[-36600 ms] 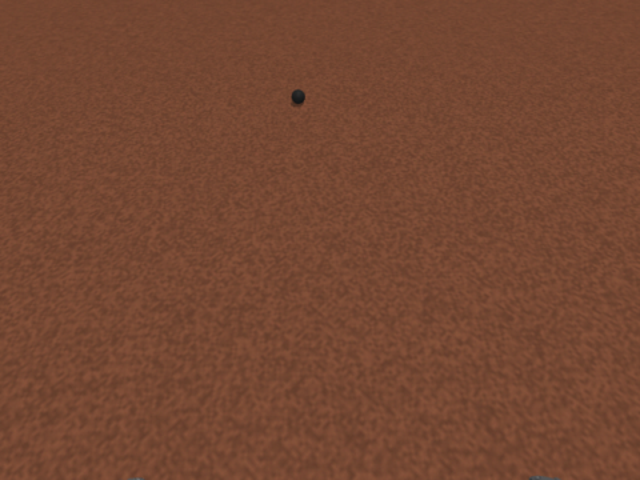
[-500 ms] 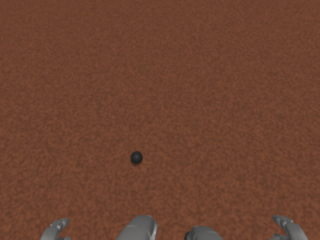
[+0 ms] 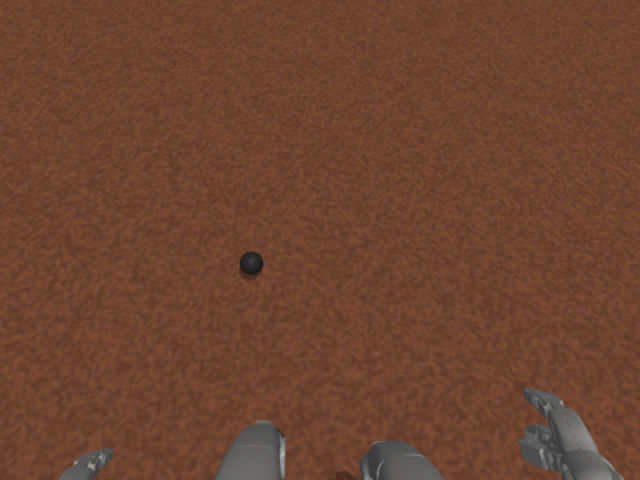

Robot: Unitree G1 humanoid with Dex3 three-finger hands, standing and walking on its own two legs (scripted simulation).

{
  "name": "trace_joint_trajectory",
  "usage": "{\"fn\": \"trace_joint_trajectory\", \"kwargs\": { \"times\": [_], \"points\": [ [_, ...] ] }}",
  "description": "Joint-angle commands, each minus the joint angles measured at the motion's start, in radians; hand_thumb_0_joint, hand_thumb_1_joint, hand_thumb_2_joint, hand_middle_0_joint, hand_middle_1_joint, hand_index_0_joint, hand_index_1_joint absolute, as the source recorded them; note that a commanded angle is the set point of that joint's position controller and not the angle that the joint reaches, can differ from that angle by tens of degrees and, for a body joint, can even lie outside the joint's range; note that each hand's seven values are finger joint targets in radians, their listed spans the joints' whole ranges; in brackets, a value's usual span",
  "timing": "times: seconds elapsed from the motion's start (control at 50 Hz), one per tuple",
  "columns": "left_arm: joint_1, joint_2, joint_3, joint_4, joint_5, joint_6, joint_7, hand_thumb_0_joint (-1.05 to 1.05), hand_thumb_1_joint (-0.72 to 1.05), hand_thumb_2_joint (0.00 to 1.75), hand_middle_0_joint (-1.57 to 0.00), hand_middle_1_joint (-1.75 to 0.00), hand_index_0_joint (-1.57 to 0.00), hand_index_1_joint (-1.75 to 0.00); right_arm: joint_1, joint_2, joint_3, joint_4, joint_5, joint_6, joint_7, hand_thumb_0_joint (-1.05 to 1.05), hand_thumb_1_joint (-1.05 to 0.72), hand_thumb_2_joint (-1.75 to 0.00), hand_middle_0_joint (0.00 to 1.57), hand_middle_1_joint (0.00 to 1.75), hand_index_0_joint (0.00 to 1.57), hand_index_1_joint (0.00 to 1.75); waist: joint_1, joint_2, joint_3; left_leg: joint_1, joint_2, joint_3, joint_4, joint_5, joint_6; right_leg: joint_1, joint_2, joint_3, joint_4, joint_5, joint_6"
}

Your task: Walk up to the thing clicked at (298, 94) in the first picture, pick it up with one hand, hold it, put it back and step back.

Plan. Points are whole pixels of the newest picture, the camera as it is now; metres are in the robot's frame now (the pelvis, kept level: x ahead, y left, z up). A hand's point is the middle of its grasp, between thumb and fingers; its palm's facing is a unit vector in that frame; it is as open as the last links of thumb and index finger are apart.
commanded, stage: step back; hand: left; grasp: from above
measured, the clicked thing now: (251, 263) +0.73 +0.24 -0.72
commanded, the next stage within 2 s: stand in 1.94 s
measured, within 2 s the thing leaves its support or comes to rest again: neither
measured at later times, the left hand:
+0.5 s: hand out of the picture -0.05 +0.25 -0.14, palm faces +0.08 -0.93 -0.36, open 7.4 cm
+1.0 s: hand out of the picture -0.30 +0.21 -0.12, palm faces +0.07 -0.89 -0.45, open 7.4 cm
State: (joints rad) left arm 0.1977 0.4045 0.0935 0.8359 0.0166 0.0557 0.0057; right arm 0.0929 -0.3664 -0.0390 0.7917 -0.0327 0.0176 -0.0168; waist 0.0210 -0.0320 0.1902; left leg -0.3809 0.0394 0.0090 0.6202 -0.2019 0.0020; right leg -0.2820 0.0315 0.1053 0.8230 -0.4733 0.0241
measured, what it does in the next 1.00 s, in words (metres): walks backwards: right foot, then left foot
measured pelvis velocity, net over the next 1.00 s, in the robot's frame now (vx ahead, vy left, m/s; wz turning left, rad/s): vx -0.33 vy -0.07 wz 0.06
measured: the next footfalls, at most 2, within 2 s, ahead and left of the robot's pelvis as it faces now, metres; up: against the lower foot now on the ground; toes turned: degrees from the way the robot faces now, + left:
right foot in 0.04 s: +0.00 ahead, -0.14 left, +0.00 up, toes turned +4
left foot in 0.38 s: -0.12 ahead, +0.09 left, +0.00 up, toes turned +2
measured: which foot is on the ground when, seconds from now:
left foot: down 0.00-0.06, up 0.08-0.36, down 0.38-0.80, up 0.82-1.00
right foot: up 0.00-0.02, down 0.04-0.40, up 0.42-0.74, down 0.76-1.00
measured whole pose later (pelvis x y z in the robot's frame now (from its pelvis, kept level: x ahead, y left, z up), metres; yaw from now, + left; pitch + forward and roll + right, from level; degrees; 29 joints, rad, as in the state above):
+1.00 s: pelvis -0.33 -0.07 +0.01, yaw +3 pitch -1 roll +1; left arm 0.25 0.36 0.08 0.90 0.06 0.02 -0.01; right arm 0.23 -0.42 -0.06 0.90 -0.02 0.05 -0.01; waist 0.04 0.04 0.07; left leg -0.42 -0.07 -0.12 0.99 -0.42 -0.02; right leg -0.28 -0.02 0.01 0.61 -0.30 -0.02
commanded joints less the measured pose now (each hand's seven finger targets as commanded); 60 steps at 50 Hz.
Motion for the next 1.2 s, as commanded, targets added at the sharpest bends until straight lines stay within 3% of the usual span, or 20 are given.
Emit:
{"fn": "trace_joint_trajectory", "kwargs": {
  "times": [0.0, 0.04, 0.06, 0.08, 0.16, 0.28, 0.34, 0.38, 0.42, 0.48, 0.62, 0.72, 0.76, 0.78, 0.8, 0.88, 0.98, 1.06, 1.12, 1.18],
  "points": [
    [0.153, 0.141, 0.051, -0.013, 0.009, -0.037, 0.005, 0.00, 0.90, 0.90, -0.20, -0.30, -0.20, -0.30, 0.006, -0.276, -0.084, -0.060, 0.017, 0.014, -0.009, 0.00, -0.90, -0.90, 0.20, 0.30, 0.20, 0.30, 0.004, 0.218, -0.303, 0.157, 0.137, -0.172, -0.026, 0.205, 0.152, 0.148, -0.001, -0.104, -0.430, 0.252, -0.042],
    [0.131, 0.264, 0.081, -0.037, 0.032, -0.046, 0.003, 0.00, 0.90, 0.90, -0.20, -0.30, -0.20, -0.30, 0.021, -0.194, -0.059, -0.084, 0.033, 0.018, -0.007, 0.00, -0.90, -0.90, 0.20, 0.30, 0.20, 0.30, 0.002, -0.130, -0.249, -0.184, -0.074, -0.113, 0.202, -0.221, 0.030, 0.201, -0.243, 0.305, -0.450, 0.238, -0.143],
    [0.043, 0.363, 0.094, -0.083, 0.031, -0.039, 0.003, 0.00, 0.90, 0.90, -0.20, -0.30, -0.20, -0.30, -0.032, -0.204, -0.072, -0.095, 0.031, 0.020, -0.025, 0.00, -0.90, -0.90, 0.20, 0.30, 0.20, 0.30, 0.051, -0.264, -0.186, -0.120, -0.140, -0.123, 0.445, -0.422, -0.005, -0.088, -0.435, 0.477, -0.534, 0.228, -0.320],
    [-0.053, 0.345, 0.091, -0.114, 0.025, -0.043, 0.013, 0.00, 0.90, 0.90, -0.20, -0.30, -0.20, -0.30, -0.002, -0.244, -0.089, -0.070, 0.033, 0.021, -0.027, 0.00, -0.90, -0.90, 0.20, 0.30, 0.20, 0.30, 0.010, -0.252, -0.106, -0.037, -0.085, -0.185, 0.565, -0.398, -0.008, -0.260, -0.469, 0.503, -0.574, 0.216, -0.335],
    [-0.142, 0.208, 0.065, -0.130, 0.027, -0.044, 0.017, 0.00, 0.90, 0.90, -0.20, -0.30, -0.20, -0.30, 0.112, -0.195, -0.060, -0.004, 0.035, 0.011, -0.017, 0.00, -0.90, -0.90, 0.20, 0.30, 0.20, 0.30, -0.050, -0.133, -0.118, -0.078, -0.175, -0.157, 0.605, -0.263, -0.007, -0.096, -0.221, 0.089, -0.420, 0.450, -0.208],
    [-0.021, 0.200, 0.055, -0.131, 0.029, -0.028, 0.032, 0.00, 0.90, 0.90, -0.20, -0.30, -0.20, -0.30, 0.116, -0.172, -0.048, -0.024, 0.019, -0.011, -0.017, 0.00, -0.90, -0.90, 0.20, 0.30, 0.20, 0.30, 0.021, -0.195, -0.237, -0.068, -0.067, -0.070, 0.098, -0.314, -0.013, 0.253, -0.267, 0.125, -0.304, 0.623, -0.218],
    [-0.059, 0.195, 0.039, -0.149, 0.003, -0.005, 0.023, 0.00, 0.90, 0.90, -0.20, -0.30, -0.20, -0.30, 0.214, -0.179, -0.065, 0.023, 0.007, -0.021, -0.015, 0.00, -0.90, -0.90, 0.20, 0.30, 0.20, 0.30, -0.021, -0.140, -0.285, 0.138, -0.068, -0.020, -0.272, 0.021, 0.011, 0.177, -0.220, 0.070, -0.160, 0.595, -0.155],
    [-0.023, 0.108, 0.017, -0.162, -0.007, 0.002, 0.019, 0.00, 0.90, 0.90, -0.20, -0.30, -0.20, -0.30, 0.142, -0.333, -0.102, -0.002, -0.018, -0.019, -0.014, 0.00, -0.90, -0.90, 0.20, 0.30, 0.20, 0.30, 0.014, 0.224, -0.264, 0.310, 0.252, -0.473, -0.276, 0.319, 0.141, -0.233, 0.016, -0.068, 0.102, 0.029, -0.055],
    [-0.104, 0.191, 0.044, -0.149, 0.002, 0.003, 0.037, 0.00, 0.90, 0.90, -0.20, -0.30, -0.20, -0.30, 0.076, -0.393, -0.110, -0.028, -0.008, -0.026, -0.016, 0.00, -0.90, -0.90, 0.20, 0.30, 0.20, 0.30, -0.039, 0.237, -0.190, -0.002, 0.414, -0.605, -0.308, 0.271, 0.329, -0.130, 0.010, 0.097, 0.385, -0.168, -0.038],
    [-0.019, 0.169, 0.045, -0.102, -0.014, 0.008, 0.022, 0.00, 0.90, 0.90, -0.20, -0.30, -0.20, -0.30, -0.008, -0.254, -0.070, -0.036, -0.011, -0.026, -0.024, 0.00, -0.90, -0.90, 0.20, 0.30, 0.20, 0.30, 0.034, 0.111, -0.190, 0.111, 0.193, -0.232, -0.208, 0.402, 0.209, -0.198, 0.072, 0.118, 0.486, -0.011, -0.049],
    [-0.005, 0.147, 0.026, -0.094, 0.003, -0.021, 0.016, 0.00, 0.90, 0.90, -0.20, -0.30, -0.20, -0.30, 0.079, -0.257, -0.076, -0.039, -0.002, -0.001, -0.014, 0.00, -0.90, -0.90, 0.20, 0.30, 0.20, 0.30, -0.039, 0.244, -0.241, 0.333, 0.215, -0.236, -0.145, 0.375, 0.254, -0.161, -0.002, -0.010, 0.062, -0.051, 0.013],
    [0.144, 0.153, 0.031, 0.019, 0.009, -0.037, 0.009, 0.00, 0.90, 0.90, -0.20, -0.30, -0.20, -0.30, 0.022, -0.288, -0.080, -0.043, 0.011, 0.033, -0.002, 0.00, -0.90, -0.90, 0.20, 0.30, 0.20, 0.30, 0.008, 0.238, -0.334, 0.179, 0.142, -0.170, -0.071, 0.131, 0.157, 0.137, 0.007, -0.136, -0.420, 0.179, -0.044],
    [0.143, 0.260, 0.065, 0.012, 0.036, -0.043, 0.008, 0.00, 0.90, 0.90, -0.20, -0.30, -0.20, -0.30, 0.015, -0.191, -0.053, -0.072, 0.019, 0.029, 0.001, 0.00, -0.90, -0.90, 0.20, 0.30, 0.20, 0.30, 0.020, -0.083, -0.247, -0.183, -0.052, -0.101, 0.155, -0.251, 0.046, 0.176, -0.226, 0.270, -0.473, 0.025, -0.137],
    [0.035, 0.375, 0.088, -0.032, 0.039, -0.035, 0.009, 0.00, 0.90, 0.90, -0.20, -0.30, -0.20, -0.30, -0.023, -0.195, -0.067, -0.082, 0.015, 0.029, -0.017, 0.00, -0.90, -0.90, 0.20, 0.30, 0.20, 0.30, 0.061, -0.239, -0.177, -0.158, -0.123, -0.131, 0.377, -0.401, -0.008, -0.111, -0.451, 0.482, -0.582, -0.058, -0.304],
    [-0.050, 0.373, 0.087, -0.062, 0.032, -0.042, 0.016, 0.00, 0.90, 0.90, -0.20, -0.30, -0.20, -0.30, -0.017, -0.244, -0.088, -0.062, 0.014, 0.030, -0.022, 0.00, -0.90, -0.90, 0.20, 0.30, 0.20, 0.30, 0.036, -0.218, -0.086, -0.090, -0.062, -0.206, 0.506, -0.379, -0.016, -0.291, -0.501, 0.538, -0.630, -0.122, -0.337],
    [-0.107, 0.202, 0.051, -0.052, 0.029, -0.064, 0.017, 0.00, 0.90, 0.90, -0.20, -0.30, -0.20, -0.30, 0.103, -0.187, -0.056, 0.027, 0.017, 0.014, -0.005, 0.00, -0.90, -0.90, 0.20, 0.30, 0.20, 0.30, -0.040, -0.075, -0.103, -0.099, -0.149, -0.168, 0.528, -0.189, -0.009, -0.102, -0.203, 0.077, -0.458, 0.149, -0.170],
    [0.014, 0.235, 0.069, -0.026, 0.045, -0.073, 0.004, 0.00, 0.90, 0.90, -0.20, -0.30, -0.20, -0.30, 0.078, -0.202, -0.055, 0.030, 0.001, -0.020, 0.011, 0.00, -0.90, -0.90, 0.20, 0.30, 0.20, 0.30, 0.059, -0.185, -0.167, -0.148, -0.066, -0.063, 0.138, -0.319, -0.034, 0.192, -0.249, 0.165, -0.485, -0.209, -0.203],
    [0.012, 0.219, 0.041, -0.016, 0.027, -0.053, -0.008, 0.00, 0.90, 0.90, -0.20, -0.30, -0.20, -0.30, 0.173, -0.187, -0.070, 0.095, -0.007, -0.054, 0.011, 0.00, -0.90, -0.90, 0.20, 0.30, 0.20, 0.30, -0.001, -0.116, -0.192, 0.226, -0.075, -0.011, -0.338, -0.145, 0.013, 0.039, -0.220, 0.063, -0.320, -0.019, -0.154],
    [-0.053, 0.182, 0.034, -0.027, 0.015, -0.059, -0.006, 0.00, 0.90, 0.90, -0.20, -0.30, -0.20, -0.30, 0.181, -0.383, -0.112, 0.090, -0.018, -0.063, 0.009, 0.00, -0.90, -0.90, 0.20, 0.30, 0.20, 0.30, -0.047, 0.177, -0.094, 0.218, 0.330, -0.662, -0.445, -0.667, 0.245, -0.363, -0.081, -0.079, 0.073, -0.078, -0.041],
    [-0.038, 0.193, 0.036, -0.001, 0.001, -0.073, -0.026, 0.00, 0.90, 0.90, -0.20, -0.30, -0.20, -0.30, 0.087, -0.273, -0.081, 0.083, -0.015, -0.073, 0.013, 0.00, -0.90, -0.90, 0.20, 0.30, 0.20, 0.30, -0.002, 0.123, -0.005, 0.115, 0.211, -0.399, -0.425, -0.467, 0.198, -0.256, -0.100, -0.027, 0.060, 0.039, -0.052]
  ]
}}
